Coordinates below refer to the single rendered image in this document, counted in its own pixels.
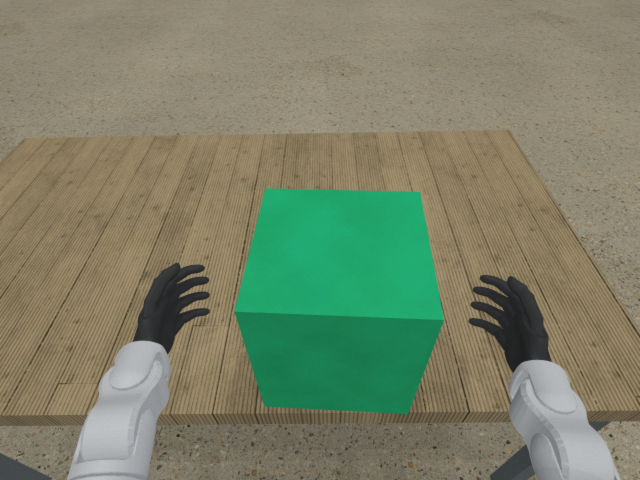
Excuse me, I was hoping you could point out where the right robot forearm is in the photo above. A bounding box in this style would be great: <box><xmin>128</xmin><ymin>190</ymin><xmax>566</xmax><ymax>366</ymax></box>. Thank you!
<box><xmin>508</xmin><ymin>360</ymin><xmax>621</xmax><ymax>480</ymax></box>

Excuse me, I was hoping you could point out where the carton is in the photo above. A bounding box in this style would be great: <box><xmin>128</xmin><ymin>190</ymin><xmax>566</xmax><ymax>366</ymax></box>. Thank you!
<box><xmin>234</xmin><ymin>188</ymin><xmax>444</xmax><ymax>414</ymax></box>

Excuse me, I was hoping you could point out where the left robot forearm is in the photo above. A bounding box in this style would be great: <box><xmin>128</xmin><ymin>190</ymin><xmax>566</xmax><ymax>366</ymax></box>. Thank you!
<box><xmin>67</xmin><ymin>341</ymin><xmax>171</xmax><ymax>480</ymax></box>

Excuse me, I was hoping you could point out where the robot left hand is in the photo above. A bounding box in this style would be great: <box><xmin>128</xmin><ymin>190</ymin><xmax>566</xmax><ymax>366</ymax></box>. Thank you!
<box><xmin>133</xmin><ymin>263</ymin><xmax>210</xmax><ymax>355</ymax></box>

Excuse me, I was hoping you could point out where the robot right hand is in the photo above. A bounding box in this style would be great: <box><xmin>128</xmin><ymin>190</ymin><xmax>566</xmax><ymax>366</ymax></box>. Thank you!
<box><xmin>469</xmin><ymin>275</ymin><xmax>551</xmax><ymax>373</ymax></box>

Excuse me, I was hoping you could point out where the table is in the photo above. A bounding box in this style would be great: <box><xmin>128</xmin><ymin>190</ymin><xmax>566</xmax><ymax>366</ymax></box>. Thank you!
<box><xmin>0</xmin><ymin>130</ymin><xmax>640</xmax><ymax>480</ymax></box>

